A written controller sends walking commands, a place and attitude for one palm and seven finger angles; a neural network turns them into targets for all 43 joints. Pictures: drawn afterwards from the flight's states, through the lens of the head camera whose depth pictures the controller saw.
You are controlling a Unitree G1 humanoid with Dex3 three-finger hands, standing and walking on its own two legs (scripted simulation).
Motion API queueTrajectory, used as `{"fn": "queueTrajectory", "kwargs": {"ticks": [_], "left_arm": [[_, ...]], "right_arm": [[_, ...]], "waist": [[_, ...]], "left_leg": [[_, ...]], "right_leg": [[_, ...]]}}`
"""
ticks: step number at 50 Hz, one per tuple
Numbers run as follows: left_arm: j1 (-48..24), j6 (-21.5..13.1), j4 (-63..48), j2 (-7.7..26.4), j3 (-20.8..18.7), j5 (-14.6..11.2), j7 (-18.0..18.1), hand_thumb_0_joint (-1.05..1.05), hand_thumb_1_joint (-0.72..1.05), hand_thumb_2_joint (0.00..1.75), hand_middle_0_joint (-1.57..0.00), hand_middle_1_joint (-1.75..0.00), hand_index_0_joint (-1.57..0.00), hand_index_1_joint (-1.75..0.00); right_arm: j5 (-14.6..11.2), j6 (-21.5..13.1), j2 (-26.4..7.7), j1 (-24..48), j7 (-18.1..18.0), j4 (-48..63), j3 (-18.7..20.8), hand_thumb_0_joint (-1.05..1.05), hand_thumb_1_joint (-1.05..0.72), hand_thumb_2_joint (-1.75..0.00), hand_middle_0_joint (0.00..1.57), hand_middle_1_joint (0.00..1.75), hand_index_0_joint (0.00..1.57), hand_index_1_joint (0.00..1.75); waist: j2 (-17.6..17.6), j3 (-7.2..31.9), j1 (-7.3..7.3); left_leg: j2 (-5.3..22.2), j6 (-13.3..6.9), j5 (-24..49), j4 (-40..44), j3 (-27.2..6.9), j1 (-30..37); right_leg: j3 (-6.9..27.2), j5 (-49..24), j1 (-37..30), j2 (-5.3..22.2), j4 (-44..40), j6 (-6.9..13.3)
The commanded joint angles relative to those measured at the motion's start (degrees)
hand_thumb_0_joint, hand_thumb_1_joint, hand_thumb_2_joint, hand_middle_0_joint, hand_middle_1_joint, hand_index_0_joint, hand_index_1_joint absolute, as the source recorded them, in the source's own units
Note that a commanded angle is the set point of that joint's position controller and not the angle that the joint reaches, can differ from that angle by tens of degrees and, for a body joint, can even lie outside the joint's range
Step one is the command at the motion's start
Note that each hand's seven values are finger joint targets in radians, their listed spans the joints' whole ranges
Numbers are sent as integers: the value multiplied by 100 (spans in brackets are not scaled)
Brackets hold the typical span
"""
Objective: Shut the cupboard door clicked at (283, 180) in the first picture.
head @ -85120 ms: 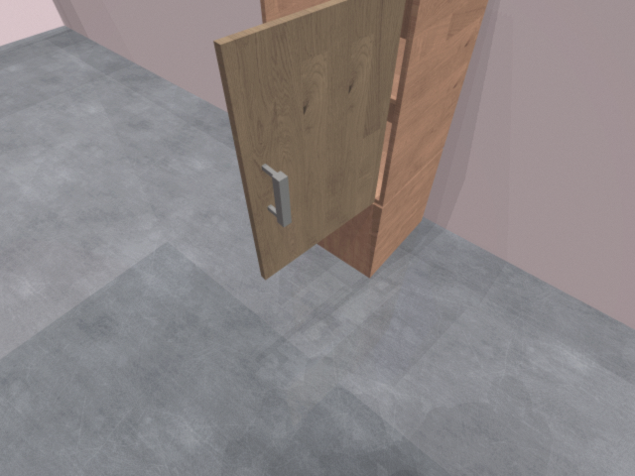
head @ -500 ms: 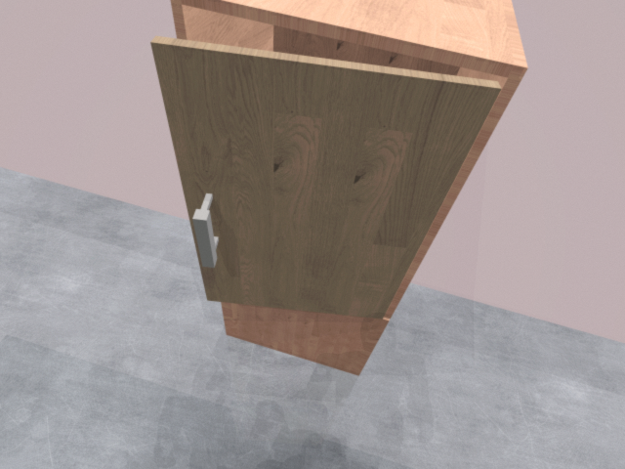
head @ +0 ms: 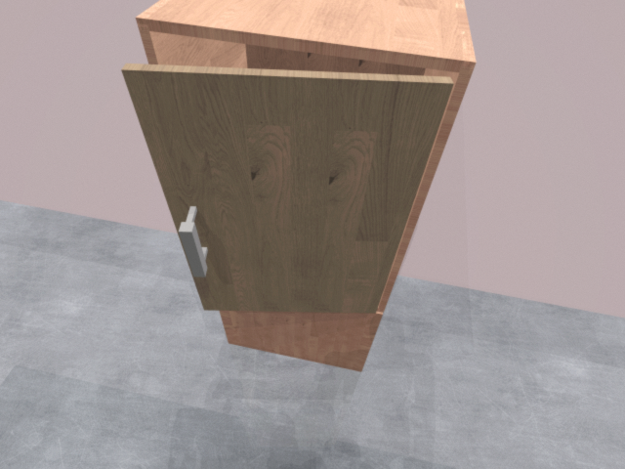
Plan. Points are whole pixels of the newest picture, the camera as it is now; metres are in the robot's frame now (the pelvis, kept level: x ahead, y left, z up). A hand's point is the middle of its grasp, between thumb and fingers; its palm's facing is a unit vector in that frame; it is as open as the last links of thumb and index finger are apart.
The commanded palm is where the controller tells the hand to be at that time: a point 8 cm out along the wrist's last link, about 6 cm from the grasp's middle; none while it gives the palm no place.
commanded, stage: come to a stop and stand still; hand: left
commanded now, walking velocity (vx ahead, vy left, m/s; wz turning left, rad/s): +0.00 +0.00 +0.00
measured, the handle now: (196, 242) +0.49 +0.22 -0.05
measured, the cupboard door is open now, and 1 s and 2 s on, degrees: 12 12 12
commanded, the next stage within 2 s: look again from close up in 1.02 s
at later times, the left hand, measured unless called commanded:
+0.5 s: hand out of the picture -0.05 +0.08 -0.18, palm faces +0.08 -0.99 -0.09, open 7.4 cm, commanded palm none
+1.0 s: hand out of the picture -0.01 +0.10 -0.17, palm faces +0.07 -0.99 -0.15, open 7.4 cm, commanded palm none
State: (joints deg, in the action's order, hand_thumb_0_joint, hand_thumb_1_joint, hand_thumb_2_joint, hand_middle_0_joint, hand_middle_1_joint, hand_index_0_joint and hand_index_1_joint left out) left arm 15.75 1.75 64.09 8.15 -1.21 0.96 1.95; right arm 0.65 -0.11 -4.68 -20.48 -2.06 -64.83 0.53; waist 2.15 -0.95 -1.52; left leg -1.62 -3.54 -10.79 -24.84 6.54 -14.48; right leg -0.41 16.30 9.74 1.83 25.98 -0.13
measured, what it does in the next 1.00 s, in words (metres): shifts its weight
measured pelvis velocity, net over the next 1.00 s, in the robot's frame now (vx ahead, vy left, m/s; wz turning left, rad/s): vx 0.02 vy -0.05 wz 0.02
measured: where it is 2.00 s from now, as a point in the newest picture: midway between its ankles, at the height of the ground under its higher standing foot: outside the picture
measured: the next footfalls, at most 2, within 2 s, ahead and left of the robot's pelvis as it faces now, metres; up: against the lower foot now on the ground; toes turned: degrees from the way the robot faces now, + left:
none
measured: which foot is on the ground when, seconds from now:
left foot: down 0.00-1.00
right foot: down 0.00-1.00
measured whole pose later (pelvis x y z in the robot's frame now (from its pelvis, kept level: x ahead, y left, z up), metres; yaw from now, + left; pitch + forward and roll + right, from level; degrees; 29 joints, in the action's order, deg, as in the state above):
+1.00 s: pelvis +0.02 -0.05 +0.00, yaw +1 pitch -1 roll +1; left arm 19.2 -1.1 64.4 6.1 0.3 0.5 2.6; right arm 0.5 -0.4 -6.1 -16.9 -2.4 -66.5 -0.2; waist 1.0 -1.9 0.3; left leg 1.9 0.9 -11.7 -23.6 3.9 -10.9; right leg -2.7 17.2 4.9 -2.1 22.8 3.1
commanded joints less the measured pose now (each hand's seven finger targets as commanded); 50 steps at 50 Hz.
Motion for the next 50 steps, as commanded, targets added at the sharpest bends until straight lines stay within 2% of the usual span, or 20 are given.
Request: {"fn": "queueTrajectory", "kwargs": {"ticks": [1,2,3,10,12,18,22,24,29,37,50], "left_arm": [[628,-208,-49,296,60,-42,2,0,90,90,-20,-30,-20,-30],[597,-246,-41,256,77,-52,5,0,90,90,-20,-30,-20,-30],[549,-254,-51,221,93,-61,10,0,90,90,-20,-30,-20,-30],[656,-272,-98,202,116,-57,41,0,90,90,-20,-30,-20,-30],[706,-277,-92,192,106,-57,37,0,90,90,-20,-30,-20,-30],[870,-325,-57,131,113,-55,39,0,90,90,-20,-30,-20,-30],[961,-342,-21,93,112,-48,42,0,90,90,-20,-30,-20,-30],[1004,-344,-11,79,118,-36,48,0,90,90,-20,-30,-20,-30],[1062,-348,10,69,125,-33,56,0,90,90,-20,-30,-20,-30],[1069,-351,8,118,121,-40,62,0,90,90,-20,-30,-20,-30],[967,-338,-38,225,82,-29,78,0,90,90,-20,-30,-20,-30]], "right_arm": [[-3,-90,-454,-185,15,100,33,0,-90,-90,20,30,20,30],[10,-63,-472,-218,10,45,41,0,-90,-90,20,30,20,30],[12,-44,-493,-268,9,-2,44,0,-90,-90,20,30,20,30],[0,2,-381,-303,22,-106,7,0,-90,-90,20,30,20,30],[7,6,-369,-309,17,-96,1,0,-90,-90,20,30,20,30],[-2,-40,-378,-191,-9,-45,-1,0,-90,-90,20,30,20,30],[-13,-68,-387,-97,-26,-14,-2,0,-90,-90,20,30,20,30],[-19,-63,-388,-68,-31,-24,-9,0,-90,-90,20,30,20,30],[-15,-63,-405,-19,-33,-18,-10,0,-90,-90,20,30,20,30],[-10,-79,-486,7,-44,-21,-26,0,-90,-90,20,30,20,30],[-3,-99,-544,10,-51,-49,-35,0,-90,-90,20,30,20,30]], "waist": [[-17,-353,150],[352,-326,123],[367,-399,92],[-81,-799,93],[-84,-809,103],[-170,-491,131],[-228,-433,156],[-118,-511,163],[-133,-549,183],[-46,-418,194],[-136,-379,208]], "left_leg": [[605,185,-349,561,-812,-103],[611,182,-178,393,-750,112],[625,191,-173,356,-713,206],[638,245,-168,380,-705,188],[637,259,-206,390,-699,184],[690,269,150,344,-681,394],[718,278,295,337,-674,428],[731,280,334,329,-674,425],[738,289,419,337,-667,472],[761,298,621,333,-662,514],[797,304,915,347,-654,586]], "right_leg": [[424,-105,141,568,-714,304],[450,-87,288,475,-778,284],[457,61,442,487,-861,280],[500,230,728,412,-973,288],[515,314,762,401,-984,293],[530,-205,542,406,-947,296],[505,-551,415,402,-910,278],[493,-634,412,397,-932,271],[465,-759,398,404,-935,257],[402,-1185,176,429,-851,224],[309,-1589,-17,438,-769,198]]}}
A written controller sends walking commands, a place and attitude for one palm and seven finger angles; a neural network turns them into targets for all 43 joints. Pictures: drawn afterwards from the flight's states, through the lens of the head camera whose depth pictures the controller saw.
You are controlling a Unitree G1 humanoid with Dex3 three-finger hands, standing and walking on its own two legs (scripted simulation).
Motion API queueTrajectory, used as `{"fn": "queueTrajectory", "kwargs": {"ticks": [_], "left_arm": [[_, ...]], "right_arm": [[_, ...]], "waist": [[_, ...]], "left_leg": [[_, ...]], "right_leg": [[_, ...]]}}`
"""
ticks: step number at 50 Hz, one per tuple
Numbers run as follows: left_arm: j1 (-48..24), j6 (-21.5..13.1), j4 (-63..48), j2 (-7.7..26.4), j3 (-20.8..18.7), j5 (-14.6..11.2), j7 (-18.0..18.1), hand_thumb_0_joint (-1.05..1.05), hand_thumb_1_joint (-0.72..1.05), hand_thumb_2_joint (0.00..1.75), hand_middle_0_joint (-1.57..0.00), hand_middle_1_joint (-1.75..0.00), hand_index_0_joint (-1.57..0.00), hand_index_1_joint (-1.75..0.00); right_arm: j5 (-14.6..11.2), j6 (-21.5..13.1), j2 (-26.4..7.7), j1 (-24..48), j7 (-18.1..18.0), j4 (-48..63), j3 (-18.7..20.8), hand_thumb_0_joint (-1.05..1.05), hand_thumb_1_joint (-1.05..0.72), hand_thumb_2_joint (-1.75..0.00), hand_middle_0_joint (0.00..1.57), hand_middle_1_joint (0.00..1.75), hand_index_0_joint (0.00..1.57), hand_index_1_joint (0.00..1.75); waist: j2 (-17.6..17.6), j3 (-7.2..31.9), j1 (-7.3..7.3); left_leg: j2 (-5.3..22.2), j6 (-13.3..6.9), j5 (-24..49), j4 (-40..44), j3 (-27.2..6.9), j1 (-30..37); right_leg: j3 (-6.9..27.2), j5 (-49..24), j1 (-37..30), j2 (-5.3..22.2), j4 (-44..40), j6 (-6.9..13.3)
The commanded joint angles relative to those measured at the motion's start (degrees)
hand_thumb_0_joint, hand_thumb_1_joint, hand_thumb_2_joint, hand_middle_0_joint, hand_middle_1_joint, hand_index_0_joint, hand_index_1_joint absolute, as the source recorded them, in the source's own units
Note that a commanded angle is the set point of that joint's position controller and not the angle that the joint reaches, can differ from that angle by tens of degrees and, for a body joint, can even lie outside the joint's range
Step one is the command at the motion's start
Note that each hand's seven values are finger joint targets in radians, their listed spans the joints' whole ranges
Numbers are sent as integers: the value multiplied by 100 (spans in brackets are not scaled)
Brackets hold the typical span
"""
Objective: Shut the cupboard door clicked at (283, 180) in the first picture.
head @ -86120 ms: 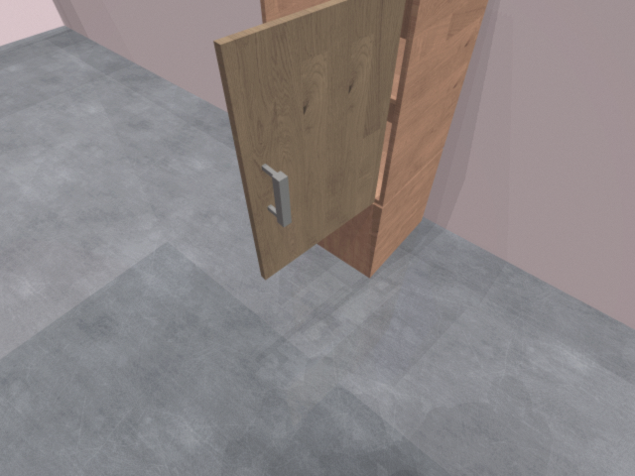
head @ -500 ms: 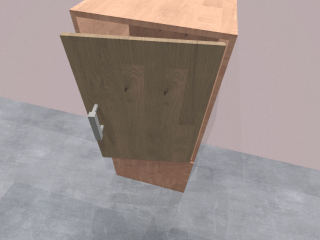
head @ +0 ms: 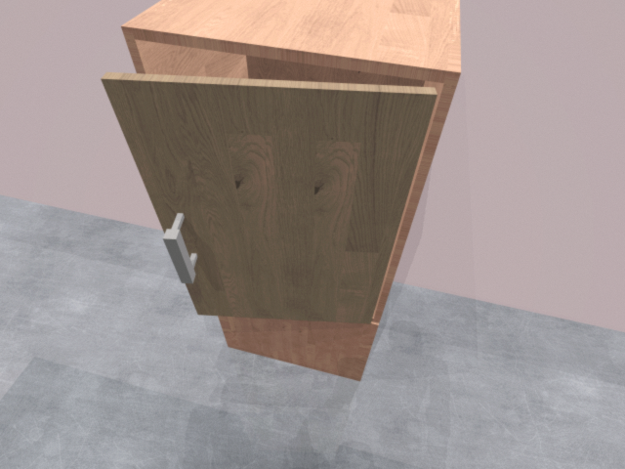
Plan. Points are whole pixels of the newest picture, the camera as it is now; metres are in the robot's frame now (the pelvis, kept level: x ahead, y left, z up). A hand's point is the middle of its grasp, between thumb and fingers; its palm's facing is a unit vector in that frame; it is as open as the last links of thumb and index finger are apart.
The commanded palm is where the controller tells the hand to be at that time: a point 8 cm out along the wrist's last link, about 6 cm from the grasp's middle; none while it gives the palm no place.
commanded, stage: come to a stop and stand still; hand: left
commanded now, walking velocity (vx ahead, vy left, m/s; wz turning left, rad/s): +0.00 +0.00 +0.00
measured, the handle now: (183, 248) +0.47 +0.26 -0.06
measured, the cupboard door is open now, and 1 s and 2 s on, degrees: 12 12 12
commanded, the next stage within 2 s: look again from close up in 0.02 s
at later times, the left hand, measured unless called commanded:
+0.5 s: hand out of the picture +0.02 +0.22 -0.18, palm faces +0.00 -0.97 -0.23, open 7.4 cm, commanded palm none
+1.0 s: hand (159, 401) +0.20 +0.21 -0.02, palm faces +0.09 -1.00 -0.01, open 6.8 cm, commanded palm +0.11 +0.26 -0.07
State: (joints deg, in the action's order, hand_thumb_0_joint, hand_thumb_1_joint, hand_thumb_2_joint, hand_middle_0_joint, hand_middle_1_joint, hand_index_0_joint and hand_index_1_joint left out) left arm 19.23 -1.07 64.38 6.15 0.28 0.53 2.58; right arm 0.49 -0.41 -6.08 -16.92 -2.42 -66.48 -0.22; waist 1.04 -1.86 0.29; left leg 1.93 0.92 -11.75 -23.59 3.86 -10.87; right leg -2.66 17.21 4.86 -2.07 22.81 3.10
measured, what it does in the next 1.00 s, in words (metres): lowers itself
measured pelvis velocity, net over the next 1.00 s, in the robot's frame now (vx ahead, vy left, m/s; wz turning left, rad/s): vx -0.04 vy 0.03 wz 0.01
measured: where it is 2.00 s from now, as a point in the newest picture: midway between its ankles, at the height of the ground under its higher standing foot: outside the picture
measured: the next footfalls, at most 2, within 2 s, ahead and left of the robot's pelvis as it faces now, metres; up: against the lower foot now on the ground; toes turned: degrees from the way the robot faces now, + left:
none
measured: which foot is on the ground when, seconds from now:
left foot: down 0.00-1.00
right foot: down 0.00-1.00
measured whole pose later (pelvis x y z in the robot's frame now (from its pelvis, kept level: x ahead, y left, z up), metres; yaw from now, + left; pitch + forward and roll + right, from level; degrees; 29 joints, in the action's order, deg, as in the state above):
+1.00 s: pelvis -0.04 +0.03 -0.05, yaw +0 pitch +9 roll +1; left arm 16.5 -26.2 11.9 9.3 -7.0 -11.9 -7.3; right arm -0.1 -17.1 -13.4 -11.8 0.4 -39.9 2.6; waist 0.5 7.6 -2.0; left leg -0.9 -2.0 -20.1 -49.9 3.3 -39.2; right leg -1.4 27.3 34.5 0.9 52.5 0.7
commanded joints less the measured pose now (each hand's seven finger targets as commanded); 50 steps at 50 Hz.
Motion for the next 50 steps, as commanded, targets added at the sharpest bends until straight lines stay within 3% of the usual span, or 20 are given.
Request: {"fn": "queueTrajectory", "kwargs": {"ticks": [1,5,6,7,9,12,14,18,33,35,36,37,38,39,40,41,44,45,47,50], "left_arm": [[625,-57,-70,445,-65,7,15,0,90,90,-20,-30,-20,-30],[603,-53,-73,449,-70,11,15,0,90,90,-20,-30,-20,-30],[899,-241,18,744,-94,101,228,0,90,90,-20,-30,-20,-30],[576,-277,-283,967,-138,77,185,0,90,90,-20,-30,-20,-30],[267,-305,-392,874,-124,63,116,0,90,90,-20,-30,-20,-30],[275,-259,-467,657,-86,4,101,0,90,90,-20,-30,-20,-30],[236,-183,-456,610,-67,17,90,0,90,90,-20,-30,-20,-30],[215,-58,-481,679,-38,17,41,0,90,90,-20,-30,-20,-30],[73,26,-482,920,-39,12,-12,0,90,90,-20,-30,-20,-30],[74,15,-440,946,-37,14,-8,0,90,90,-20,-30,-20,-30],[388,-96,-364,947,-33,95,197,0,90,90,-20,-30,-20,-30],[-4716,-1637,-9832,4495,-2652,-566,327,0,90,90,-20,-30,-20,-30],[-467,-1130,-7851,1393,-190,-705,241,0,90,90,-22,-32,-22,-32],[-428,-824,-7769,1362,-539,-969,453,0,90,90,-24,-34,-24,-34],[898,-237,-6161,-210,352,-936,361,0,90,90,-25,-36,-25,-36],[-384,-443,-7109,148,303,-1005,353,0,90,90,-27,-38,-27,-38],[657,-1289,-5230,580,-637,-916,-16,0,90,90,-33,-44,-33,-44],[1158,-1725,-4862,311,-580,-1033,-302,0,90,90,-35,-46,-35,-46],[1895,-2684,-4891,277,-880,-1283,-1052,0,90,90,-38,-50,-38,-50],[1832,-3720,-4847,720,-1285,-1567,-2141,0,90,90,-44,-56,-44,-56]], "right_arm": [[9,-72,-410,-346,-14,117,32,0,-90,-90,20,30,20,30],[14,-75,-434,-343,-21,114,34,0,-90,-90,20,30,20,30],[-46,-172,-687,438,54,601,54,0,-90,-90,20,30,20,30],[-12,-86,-415,-14,95,786,59,0,-90,-90,20,30,20,30],[25,-95,-316,-248,114,647,52,0,-90,-90,20,30,20,30],[25,-148,-618,-419,81,739,58,0,-90,-90,20,30,20,30],[30,-182,-626,-326,63,722,46,0,-90,-90,20,30,20,30],[29,-126,-773,-192,76,815,26,0,-90,-90,20,30,20,30],[23,-180,-996,-120,68,657,18,0,-90,-90,20,30,20,30],[15,-188,-998,-91,64,606,21,0,-90,-90,20,30,20,30],[-41,-172,-1143,289,108,986,46,0,-90,-90,20,30,20,30],[-116,-1280,-2355,-298,-333,2478,420,0,-90,-90,20,30,20,30],[-410,-1825,-1502,185,-438,2508,-72,0,-90,-90,20,30,20,30],[-257,-1952,-1461,210,-417,2206,57,0,-90,-90,20,30,20,30],[-278,-1967,-1188,233,-185,2036,81,0,-90,-90,20,30,20,30],[-282,-2002,-1541,128,-44,2443,276,0,-90,-90,20,30,20,30],[-205,-2008,-1523,508,59,2907,402,0,-90,-90,20,30,20,30],[-154,-2002,-1449,645,132,3090,399,0,-90,-90,20,30,20,30],[-12,-1941,-1464,783,274,3352,523,0,-90,-90,20,30,20,30],[-42,-1799,-1475,1003,422,3746,651,0,-90,-90,20,30,20,30]], "waist": [[-3,-296,41],[-39,-285,33],[-16,-440,226],[-23,-158,-198],[-419,140,-253],[191,433,-212],[-388,65,-114],[70,-481,-49],[-90,-50,20],[-101,-12,28],[144,-358,110],[-524,1965,-947],[-2463,2771,-217],[-1786,2687,-8],[-1196,1633,-259],[-938,908,-368],[613,-449,-205],[1321,-236,-49],[1636,720,297],[863,1534,520]], "left_leg": [[439,-146,999,235,-392,226],[440,-140,1035,222,-395,255],[307,-40,868,-1336,-144,-357],[135,-168,-667,-1331,-393,-642],[149,-130,-203,-897,-226,-356],[330,-277,803,-632,-513,-39],[349,-315,1239,-482,-577,-109],[341,-379,391,-112,-736,-437],[418,-464,882,184,-805,3],[404,-461,1141,114,-759,54],[488,-305,1835,-898,-707,-272],[194,-298,2756,-950,-849,1884],[357,-96,3344,-603,-970,2589],[331,181,3781,-327,-859,1966],[324,144,2802,-109,-1017,1099],[259,98,1404,-294,-1049,227],[-184,-24,-782,-1127,-876,-1781],[-206,-47,-608,-1581,-820,-2109],[-236,6,279,-2409,-652,-2495],[-352,71,244,-3215,-446,-3151]], "right_leg": [[533,-1653,461,831,-468,-133],[521,-1695,434,837,-476,-136],[1183,-4807,706,1253,-503,-517],[1110,-4333,399,1460,-233,-214],[803,-3905,307,1281,-10,210],[635,-2558,385,836,241,107],[577,-2016,542,736,281,63],[588,-485,839,611,70,-6],[534,-523,641,685,104,-120],[526,-731,579,713,99,-130],[788,-2051,910,913,-188,-202],[-148,-2536,1405,307,1227,-194],[-252,-595,1888,76,1990,-223],[-226,-186,1643,68,1761,-173],[-195,175,2185,189,1723,-270],[-155,94,2172,249,1587,-234],[-302,589,2969,271,1147,-144],[-340,677,3312,233,1495,-151],[-393,-380,3479,124,2497,-106],[-32,-719,3733,191,3428,-64]]}}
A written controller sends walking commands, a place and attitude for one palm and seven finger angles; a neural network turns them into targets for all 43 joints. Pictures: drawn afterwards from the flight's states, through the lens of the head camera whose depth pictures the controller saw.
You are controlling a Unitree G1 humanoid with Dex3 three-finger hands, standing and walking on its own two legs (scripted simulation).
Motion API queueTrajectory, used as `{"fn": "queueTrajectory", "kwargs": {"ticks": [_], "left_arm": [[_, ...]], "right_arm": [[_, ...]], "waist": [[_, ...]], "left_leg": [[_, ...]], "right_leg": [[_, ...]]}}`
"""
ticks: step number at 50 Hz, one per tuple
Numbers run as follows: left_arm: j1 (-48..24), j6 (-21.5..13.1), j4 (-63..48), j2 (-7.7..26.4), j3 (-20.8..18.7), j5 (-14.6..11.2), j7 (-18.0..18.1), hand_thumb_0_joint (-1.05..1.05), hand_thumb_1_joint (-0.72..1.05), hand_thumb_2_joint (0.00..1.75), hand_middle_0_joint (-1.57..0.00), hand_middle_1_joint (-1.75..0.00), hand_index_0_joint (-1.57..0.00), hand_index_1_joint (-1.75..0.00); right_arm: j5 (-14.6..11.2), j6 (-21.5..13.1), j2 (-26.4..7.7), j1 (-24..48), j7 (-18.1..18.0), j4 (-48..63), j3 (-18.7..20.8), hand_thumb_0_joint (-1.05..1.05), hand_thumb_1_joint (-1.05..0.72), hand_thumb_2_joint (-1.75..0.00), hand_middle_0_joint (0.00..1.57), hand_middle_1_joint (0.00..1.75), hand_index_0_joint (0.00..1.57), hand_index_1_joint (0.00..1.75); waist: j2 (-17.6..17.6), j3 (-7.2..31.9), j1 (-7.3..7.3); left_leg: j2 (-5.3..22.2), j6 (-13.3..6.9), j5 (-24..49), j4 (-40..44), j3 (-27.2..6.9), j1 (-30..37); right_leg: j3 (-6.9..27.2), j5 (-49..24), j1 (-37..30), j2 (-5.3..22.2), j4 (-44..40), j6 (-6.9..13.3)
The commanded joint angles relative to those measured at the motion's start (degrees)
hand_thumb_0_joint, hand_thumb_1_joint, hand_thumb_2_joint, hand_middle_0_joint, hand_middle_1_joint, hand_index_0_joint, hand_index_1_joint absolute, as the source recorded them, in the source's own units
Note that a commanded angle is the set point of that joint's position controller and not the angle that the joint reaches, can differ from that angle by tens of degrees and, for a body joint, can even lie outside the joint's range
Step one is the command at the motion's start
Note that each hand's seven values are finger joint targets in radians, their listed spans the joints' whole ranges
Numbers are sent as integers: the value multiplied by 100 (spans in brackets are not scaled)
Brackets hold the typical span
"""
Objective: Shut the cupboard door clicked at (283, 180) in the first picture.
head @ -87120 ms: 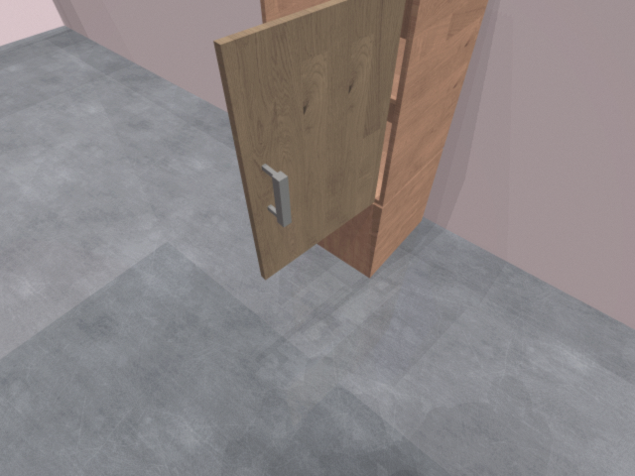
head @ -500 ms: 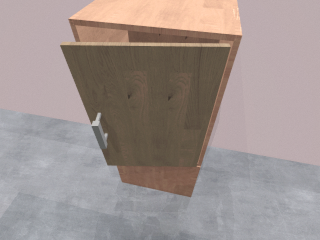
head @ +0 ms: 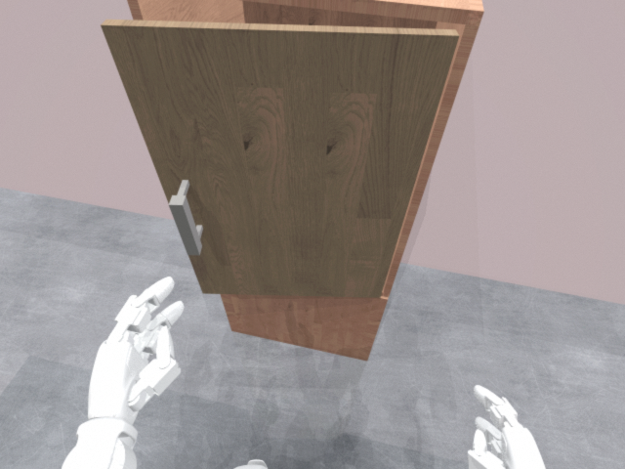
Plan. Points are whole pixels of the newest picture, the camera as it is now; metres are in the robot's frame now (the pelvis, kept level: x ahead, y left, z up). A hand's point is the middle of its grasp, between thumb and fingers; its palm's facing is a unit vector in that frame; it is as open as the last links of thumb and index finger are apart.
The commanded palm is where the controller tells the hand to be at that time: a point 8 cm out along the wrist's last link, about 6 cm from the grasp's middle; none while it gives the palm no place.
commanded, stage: raise the hand and make a fist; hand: left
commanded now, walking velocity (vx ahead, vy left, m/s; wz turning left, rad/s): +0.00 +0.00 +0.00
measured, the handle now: (189, 218) +0.51 +0.23 -0.01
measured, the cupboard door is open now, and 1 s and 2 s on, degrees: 12 12 12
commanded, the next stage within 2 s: bring the fist close to the handle in 1.64 s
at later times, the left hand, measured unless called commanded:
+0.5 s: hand (185, 409) +0.21 +0.17 -0.03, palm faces -0.03 -1.00 +0.03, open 4.4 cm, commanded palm +0.17 +0.23 -0.01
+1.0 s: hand (138, 409) +0.20 +0.21 +0.00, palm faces +0.07 -1.00 -0.04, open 3.1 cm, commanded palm +0.18 +0.26 -0.01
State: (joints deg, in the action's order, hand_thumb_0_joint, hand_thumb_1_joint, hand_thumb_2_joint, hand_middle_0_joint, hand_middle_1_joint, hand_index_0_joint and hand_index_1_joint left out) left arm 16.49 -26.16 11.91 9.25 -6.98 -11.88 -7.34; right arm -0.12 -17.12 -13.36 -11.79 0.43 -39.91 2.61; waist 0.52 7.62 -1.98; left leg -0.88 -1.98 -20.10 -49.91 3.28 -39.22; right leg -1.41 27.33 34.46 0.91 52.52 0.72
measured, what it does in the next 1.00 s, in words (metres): lowers itself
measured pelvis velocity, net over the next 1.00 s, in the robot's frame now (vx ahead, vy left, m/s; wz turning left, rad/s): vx -0.02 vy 0.02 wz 0.00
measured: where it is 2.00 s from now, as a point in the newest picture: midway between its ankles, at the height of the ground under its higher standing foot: outside the picture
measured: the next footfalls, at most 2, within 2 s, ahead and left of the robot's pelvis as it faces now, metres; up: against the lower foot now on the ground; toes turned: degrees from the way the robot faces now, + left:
none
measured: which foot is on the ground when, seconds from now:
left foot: down 0.00-1.00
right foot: down 0.00-1.00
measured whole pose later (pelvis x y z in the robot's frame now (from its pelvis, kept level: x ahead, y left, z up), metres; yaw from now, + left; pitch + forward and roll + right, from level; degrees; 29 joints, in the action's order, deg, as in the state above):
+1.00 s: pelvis -0.02 +0.02 -0.06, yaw +0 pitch +16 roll -5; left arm 24.0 -24.1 -4.7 13.3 -7.8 -14.6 -10.3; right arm -0.8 -9.4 -11.6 -11.2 -2.3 -27.3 -1.0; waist -2.3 10.1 1.2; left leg 0.9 -3.2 -27.4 -70.7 -0.4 -59.6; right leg -4.9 33.1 50.9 -0.9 67.8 0.1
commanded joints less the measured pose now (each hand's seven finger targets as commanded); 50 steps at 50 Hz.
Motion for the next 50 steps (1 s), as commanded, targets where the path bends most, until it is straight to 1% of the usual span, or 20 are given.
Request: {"fn": "queueTrajectory", "kwargs": {"ticks": [1,3,5,8,9,13,15,17,20,22,24,27,31,33,36,39,41,45,48,50], "left_arm": [[1838,-1272,176,665,-758,-371,-1277,0,90,90,-46,-58,-46,-58],[1296,-1124,-608,1010,-961,-502,-1344,0,90,90,-49,-62,-49,-62],[343,-1022,-1647,1288,-1000,-604,-1199,0,90,90,-53,-66,-53,-66],[-687,-1357,-3232,1392,-858,-648,-892,0,90,90,-58,-72,-58,-72],[-1137,-1442,-3691,1370,-620,-635,-829,0,90,90,-60,-74,-60,-74],[-542,-1191,-3167,1101,-55,-629,-1087,0,90,90,-68,-82,-68,-82],[-271,-650,-2409,1120,-31,-592,-1290,0,90,90,-71,-86,-71,-86],[95,106,-1577,1194,-268,-607,-1429,0,90,90,-75,-90,-75,-90],[599,1024,-1479,1432,-981,-796,-1347,0,90,90,-81,-96,-81,-96],[745,1097,-1966,1476,-1374,-864,-1008,0,90,90,-84,-100,-84,-100],[811,746,-2437,1488,-1586,-817,-571,0,90,90,-88,-104,-88,-104],[832,-48,-2672,1030,-984,-586,-318,0,90,90,-93,-110,-93,-110],[687,-696,-2318,661,-166,-388,-553,0,90,90,-101,-118,-101,-118],[685,-673,-2110,667,-38,-429,-767,0,90,90,-104,-122,-104,-122],[773,-473,-2346,961,-300,-499,-862,0,90,90,-110,-128,-110,-128],[688,-325,-2916,1314,-743,-525,-611,0,90,90,-115,-134,-115,-134],[833,-334,-3262,1152,-709,-534,-409,0,90,90,-119,-138,-119,-138],[823,-221,-2951,826,-348,-346,-203,0,90,90,-126,-146,-126,-146],[677,31,-2325,631,45,-207,-370,0,90,90,-130,-150,-130,-150],[502,166,-2151,700,60,-193,-548,0,90,90,-130,-150,-130,-150]], "right_arm": [[8,-92,-774,557,129,1303,385,0,-90,-90,20,30,20,30],[-39,-3,-780,698,67,1685,345,0,-90,-90,20,30,20,30],[-63,42,-797,616,-18,1908,301,0,-90,-90,20,30,20,30],[-73,-19,-710,504,-213,1912,206,0,-90,-90,20,30,20,30],[-55,-51,-724,481,-295,1862,154,0,-90,-90,20,30,20,30],[-103,-150,-813,233,-521,1604,58,0,-90,-90,20,30,20,30],[-166,-103,-828,189,-596,1559,16,0,-90,-90,20,30,20,30],[-246,12,-808,186,-626,1607,20,0,-90,-90,20,30,20,30],[-294,229,-706,339,-612,1929,35,0,-90,-90,20,30,20,30],[-260,318,-557,415,-566,2002,58,0,-90,-90,20,30,20,30],[-195,328,-434,391,-516,1936,72,0,-90,-90,20,30,20,30],[-86,261,-410,188,-413,1745,97,0,-90,-90,20,30,20,30],[-19,187,-642,46,-360,1579,139,0,-90,-90,20,30,20,30],[-58,165,-759,0,-383,1619,157,0,-90,-90,20,30,20,30],[-107,175,-848,10,-421,1778,182,0,-90,-90,20,30,20,30],[-94,257,-802,50,-431,1848,171,0,-90,-90,20,30,20,30],[-80,320,-718,93,-403,1924,153,0,-90,-90,20,30,20,30],[-51,492,-702,73,-358,1939,80,0,-90,-90,20,30,20,30],[-76,577,-784,50,-348,1990,21,0,-90,-90,20,30,20,30],[-103,579,-831,4,-372,2034,-1,0,-90,-90,20,30,20,30]], "waist": [[385,794,772],[-477,1126,815],[-890,1368,620],[-1042,1537,254],[-793,1456,7],[-524,1050,-237],[-261,822,-248],[226,690,-78],[526,1268,424],[372,1583,628],[48,1760,716],[-68,1535,478],[-204,1167,78],[-161,1130,30],[-286,1617,217],[-616,1994,395],[-774,2091,455],[-681,1478,243],[-401,794,35],[-306,744,21]], "left_leg": [[-90,319,901,-775,-302,-434],[-109,232,319,-934,-203,-570],[-37,150,-239,-1120,-318,-717],[72,16,-615,-1503,-444,-721],[121,-29,-777,-1624,-531,-858],[172,-55,-870,-1908,-580,-1254],[176,-55,-910,-1905,-608,-1492],[176,-43,-913,-1841,-581,-1816],[81,7,-466,-1681,-552,-1797],[86,52,-2,-1514,-562,-1502],[135,74,450,-1390,-580,-1200],[176,88,848,-1244,-619,-813],[201,49,564,-1329,-723,-718],[208,42,160,-1258,-779,-744],[217,53,62,-1041,-856,-463],[240,112,245,-847,-968,-81],[270,172,543,-761,-1006,272],[323,200,266,-663,-1116,118],[304,166,-658,-553,-1160,-357],[278,136,-826,-539,-1147,-466]], "right_leg": [[-41,-1409,944,-106,609,195],[194,-601,1153,-100,627,200],[529,291,1412,-95,451,170],[820,1017,1730,-129,215,135],[842,1180,1939,-179,227,113],[847,1338,2035,-209,86,54],[838,1464,2052,-188,-10,-3],[996,1665,1765,-81,-260,-100],[1184,970,736,136,-325,-223],[1058,-48,354,169,-132,-278],[764,-1023,305,57,217,-248],[232,-1748,873,-117,662,-101],[-81,-940,1833,-242,866,27],[-100,-361,2030,-270,771,61],[-178,-248,1874,-286,805,108],[-275,-434,1703,-337,900,145],[-330,-608,1673,-329,924,153],[-423,-442,1908,-363,880,133],[-425,-36,2103,-372,700,108],[-395,41,2032,-363,622,115]]}}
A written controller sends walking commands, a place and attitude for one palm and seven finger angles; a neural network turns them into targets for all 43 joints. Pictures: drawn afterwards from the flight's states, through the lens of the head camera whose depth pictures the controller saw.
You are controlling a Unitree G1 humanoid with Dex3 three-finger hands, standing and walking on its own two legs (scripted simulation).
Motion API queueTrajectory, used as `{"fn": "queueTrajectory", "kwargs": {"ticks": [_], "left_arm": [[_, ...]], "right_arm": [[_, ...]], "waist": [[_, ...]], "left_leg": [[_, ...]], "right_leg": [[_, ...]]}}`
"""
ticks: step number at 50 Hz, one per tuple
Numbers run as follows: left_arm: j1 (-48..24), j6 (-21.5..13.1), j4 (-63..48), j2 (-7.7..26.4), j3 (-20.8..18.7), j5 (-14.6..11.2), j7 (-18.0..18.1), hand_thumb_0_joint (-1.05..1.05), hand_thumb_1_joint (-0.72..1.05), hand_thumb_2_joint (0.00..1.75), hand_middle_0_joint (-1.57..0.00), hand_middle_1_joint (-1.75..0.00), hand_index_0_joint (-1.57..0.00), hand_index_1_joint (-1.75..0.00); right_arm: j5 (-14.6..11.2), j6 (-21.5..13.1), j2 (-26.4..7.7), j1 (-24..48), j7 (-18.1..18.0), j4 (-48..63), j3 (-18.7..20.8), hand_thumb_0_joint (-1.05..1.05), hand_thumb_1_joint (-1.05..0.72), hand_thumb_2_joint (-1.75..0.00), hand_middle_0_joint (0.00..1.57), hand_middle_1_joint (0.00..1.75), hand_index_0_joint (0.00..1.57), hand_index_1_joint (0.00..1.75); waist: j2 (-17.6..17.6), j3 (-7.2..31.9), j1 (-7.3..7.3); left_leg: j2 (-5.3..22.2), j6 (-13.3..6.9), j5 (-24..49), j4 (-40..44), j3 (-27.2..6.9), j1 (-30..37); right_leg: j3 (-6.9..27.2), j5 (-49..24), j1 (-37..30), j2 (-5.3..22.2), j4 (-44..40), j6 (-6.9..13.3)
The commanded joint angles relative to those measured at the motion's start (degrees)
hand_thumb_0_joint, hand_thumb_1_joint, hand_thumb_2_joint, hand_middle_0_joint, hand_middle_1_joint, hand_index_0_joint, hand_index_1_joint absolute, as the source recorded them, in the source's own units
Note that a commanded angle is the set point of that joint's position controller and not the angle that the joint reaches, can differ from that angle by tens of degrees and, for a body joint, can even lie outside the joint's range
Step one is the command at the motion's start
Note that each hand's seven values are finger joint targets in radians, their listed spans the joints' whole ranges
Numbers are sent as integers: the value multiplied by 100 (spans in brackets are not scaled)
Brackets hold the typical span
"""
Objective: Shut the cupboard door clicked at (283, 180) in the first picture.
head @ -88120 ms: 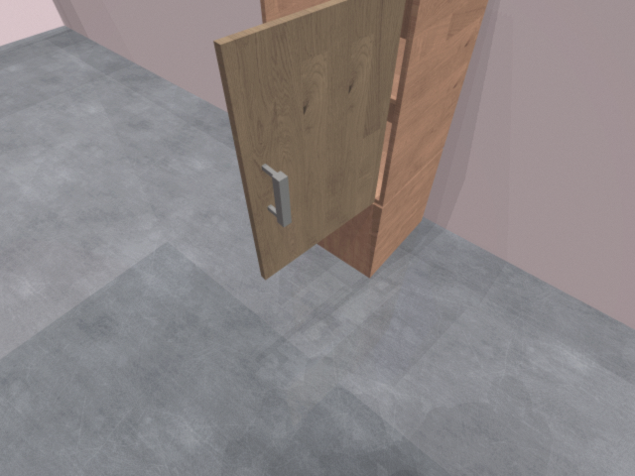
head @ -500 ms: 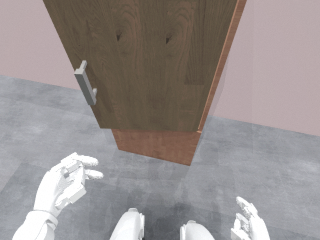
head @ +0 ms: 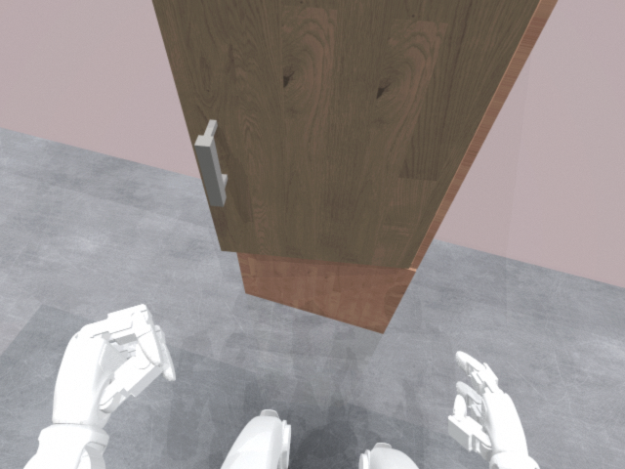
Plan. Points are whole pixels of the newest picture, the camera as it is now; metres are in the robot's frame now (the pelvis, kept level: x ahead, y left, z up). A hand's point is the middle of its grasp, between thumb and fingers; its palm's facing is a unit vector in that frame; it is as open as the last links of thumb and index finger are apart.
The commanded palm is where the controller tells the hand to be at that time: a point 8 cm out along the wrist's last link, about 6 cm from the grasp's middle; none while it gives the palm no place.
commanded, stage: raise the hand and make a fist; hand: left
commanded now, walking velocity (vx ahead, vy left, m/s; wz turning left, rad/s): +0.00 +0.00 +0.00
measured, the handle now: (215, 164) +0.53 +0.21 +0.05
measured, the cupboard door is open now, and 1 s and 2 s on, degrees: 12 12 12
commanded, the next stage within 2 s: bring the fist close to the handle in 0.64 s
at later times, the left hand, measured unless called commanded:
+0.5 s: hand (183, 371) +0.22 +0.17 +0.04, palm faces +0.00 -1.00 -0.03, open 3.1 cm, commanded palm +0.20 +0.22 +0.05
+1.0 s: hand (196, 322) +0.27 +0.17 +0.05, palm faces +0.01 -1.00 -0.05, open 3.1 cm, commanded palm +0.26 +0.22 +0.05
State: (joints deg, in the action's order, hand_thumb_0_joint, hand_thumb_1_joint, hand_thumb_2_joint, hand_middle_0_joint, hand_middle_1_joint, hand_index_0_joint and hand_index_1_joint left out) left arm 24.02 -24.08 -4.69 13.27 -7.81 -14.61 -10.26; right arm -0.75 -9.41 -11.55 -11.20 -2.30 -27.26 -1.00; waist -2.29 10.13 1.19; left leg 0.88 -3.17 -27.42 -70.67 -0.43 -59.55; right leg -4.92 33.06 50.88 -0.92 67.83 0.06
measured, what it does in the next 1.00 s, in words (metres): stands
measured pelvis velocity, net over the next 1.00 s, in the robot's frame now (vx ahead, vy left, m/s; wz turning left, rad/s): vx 0.00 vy -0.03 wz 0.00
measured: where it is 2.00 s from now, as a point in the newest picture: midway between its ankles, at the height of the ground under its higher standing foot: outside the picture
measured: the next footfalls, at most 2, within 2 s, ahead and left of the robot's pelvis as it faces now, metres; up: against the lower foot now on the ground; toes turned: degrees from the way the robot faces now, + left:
none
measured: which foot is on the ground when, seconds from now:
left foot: down 0.00-1.00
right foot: down 0.00-1.00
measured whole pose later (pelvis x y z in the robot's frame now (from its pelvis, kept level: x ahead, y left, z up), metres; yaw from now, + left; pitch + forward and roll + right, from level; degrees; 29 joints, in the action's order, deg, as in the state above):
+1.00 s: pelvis +0.00 -0.03 -0.01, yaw +0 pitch +17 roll -3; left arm 10.0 -23.1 7.1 14.9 -10.0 -16.4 -14.2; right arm -1.3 -8.9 -14.1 -12.8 -3.1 -30.4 -1.0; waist -2.8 9.8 0.5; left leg 1.9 -0.7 -28.3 -72.5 -1.7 -61.6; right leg -6.0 34.9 53.6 -2.1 70.9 2.6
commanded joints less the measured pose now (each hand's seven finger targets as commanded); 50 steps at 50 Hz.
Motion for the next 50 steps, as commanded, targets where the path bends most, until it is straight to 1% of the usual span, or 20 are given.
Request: {"fn": "queueTrajectory", "kwargs": {"ticks": [1,2,4,6,9,12,16,19,22,24,27,30,32,34,37,39,42,46,48,50], "left_arm": [[-379,-16,-571,406,93,81,-305,0,90,90,-130,-150,-130,-150],[-458,4,-589,535,-34,46,-338,0,90,90,-130,-150,-130,-150],[-662,-95,-959,847,-364,-38,-321,0,90,90,-130,-150,-130,-150],[-709,-287,-1368,895,-506,-143,-262,0,90,90,-130,-150,-130,-150],[-493,-508,-1521,951,-647,-165,-79,0,90,90,-130,-150,-130,-150],[-244,-398,-958,555,-266,-95,-89,0,90,90,-130,-150,-130,-150],[-146,-16,-341,462,-77,-76,-315,0,90,90,-130,-150,-130,-150],[-381,-23,-618,772,-342,-152,-345,0,90,90,-130,-150,-130,-150],[-576,-349,-1092,906,-611,-266,-204,0,90,90,-130,-150,-130,-150],[-562,-586,-1230,981,-681,-252,-89,0,90,90,-130,-150,-130,-150],[-350,-667,-826,650,-418,-207,-60,0,90,90,-130,-150,-130,-150],[-189,-425,-359,505,-208,-160,-234,0,90,90,-130,-150,-130,-150],[-238,-254,-393,553,-139,-169,-354,0,90,90,-130,-150,-130,-150],[-354,-150,-576,750,-286,-181,-393,0,90,90,-130,-150,-130,-150],[-554,-298,-1021,848,-497,-241,-298,0,90,90,-130,-150,-130,-150],[-1039,-491,-1103,1043,-698,-240,-159,0,90,90,-130,-150,-130,-150],[-1526,-655,-532,879,-648,-199,-105,0,90,90,-130,-150,-130,-150],[-1823,-378,79,719,-361,-198,-397,0,90,90,-130,-150,-130,-150],[-1912,-135,168,820,-373,-230,-554,0,90,90,-130,-150,-130,-150],[-2061,65,264,1047,-611,-255,-602,0,90,90,-130,-150,-130,-150]], "right_arm": [[-41,-194,-1035,-73,-109,812,352,0,-90,-90,20,30,20,30],[-41,-197,-1040,-68,-127,847,340,0,-90,-90,20,30,20,30],[-22,-232,-1023,-62,-150,859,326,0,-90,-90,20,30,20,30],[5,-275,-956,-7,-129,871,303,0,-90,-90,20,30,20,30],[44,-307,-921,-10,-91,811,293,0,-90,-90,20,30,20,30],[28,-261,-927,-9,-36,748,291,0,-90,-90,20,30,20,30],[-50,-228,-1012,-59,-67,790,330,0,-90,-90,20,30,20,30],[-65,-261,-1031,-57,-122,841,343,0,-90,-90,20,30,20,30],[-9,-310,-951,-47,-139,817,333,0,-90,-90,20,30,20,30],[13,-345,-921,-32,-134,748,334,0,-90,-90,20,30,20,30],[23,-338,-903,-10,-80,667,328,0,-90,-90,20,30,20,30],[-22,-271,-950,-44,-70,678,356,0,-90,-90,20,30,20,30],[-71,-244,-968,-56,-91,741,367,0,-90,-90,20,30,20,30],[-77,-234,-963,-91,-124,760,364,0,-90,-90,20,30,20,30],[-39,-243,-894,-68,-152,767,347,0,-90,-90,20,30,20,30],[6,-253,-899,-89,-178,658,324,0,-90,-90,20,30,20,30],[29,-262,-905,-72,-157,500,300,0,-90,-90,20,30,20,30],[-30,-247,-1003,-149,-145,447,318,0,-90,-90,20,30,20,30],[-70,-226,-1039,-191,-159,471,322,0,-90,-90,20,30,20,30],[-87,-173,-1062,-234,-184,482,327,0,-90,-90,20,30,20,30]], "waist": [[-37,599,-285],[-20,657,-242],[-281,987,-128],[-592,1330,-29],[-711,1435,48],[-555,943,-122],[35,610,-205],[34,846,-123],[-47,1223,-36],[-268,1239,-13],[-212,974,-107],[125,800,-172],[177,782,-178],[129,931,-156],[42,1241,-90],[-24,1207,-145],[86,938,-266],[-45,1107,-288],[-28,1367,-229],[97,1589,-184]], "left_leg": [[100,258,-178,1566,-795,1604],[84,256,-199,1578,-803,1599],[51,258,32,1516,-756,1752],[45,293,362,1495,-732,2078],[68,328,656,1489,-764,2222],[75,308,341,1513,-717,1951],[27,220,-59,1492,-608,1411],[-10,188,105,1411,-523,1416],[-31,187,516,1238,-413,1534],[-26,185,638,1144,-395,1539],[-21,192,566,1076,-352,1412],[-35,162,462,1002,-287,1131],[-44,142,439,980,-239,1089],[-52,115,559,936,-227,1134],[-45,129,919,881,-220,1303],[-40,125,975,757,-239,1237],[-21,150,730,654,-253,1025],[-27,128,763,711,-228,1127],[-25,123,886,786,-217,1229],[-25,104,1133,789,-185,1269]], "right_leg": [[-37,-486,355,-176,-922,181],[-12,-473,297,-178,-939,191],[41,-588,132,-193,-904,227],[39,-744,67,-182,-861,257],[20,-870,36,-213,-783,287],[-15,-723,195,-198,-879,233],[72,-421,67,-168,-1118,183],[178,-399,-131,-172,-1162,194],[247,-595,-290,-140,-1081,204],[278,-684,-235,-158,-1007,233],[286,-634,-51,-140,-1012,203],[424,-472,-117,-100,-1174,151],[591,-355,-209,-62,-1338,117],[642,-481,-370,-66,-1359,116],[616,-1041,-555,-47,-1197,114],[580,-1143,-426,-89,-1067,132],[574,-797,-65,-92,-1030,127],[587,-901,-112,-84,-1087,128],[652,-1072,-362,-65,-1159,108],[693,-1455,-624,-51,-1158,75]]}}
